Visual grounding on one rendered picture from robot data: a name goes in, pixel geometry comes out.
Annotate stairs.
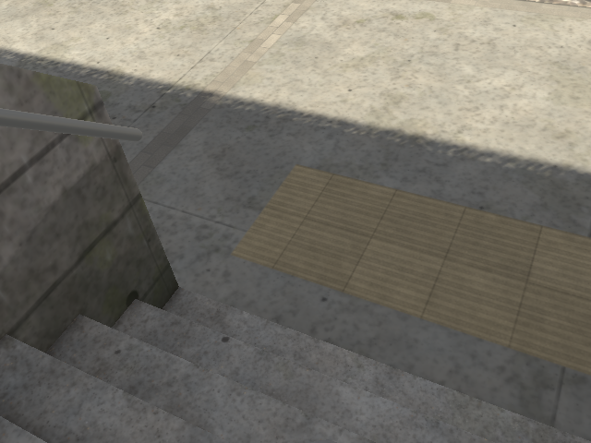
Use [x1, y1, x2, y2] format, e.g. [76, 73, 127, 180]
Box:
[0, 287, 591, 443]

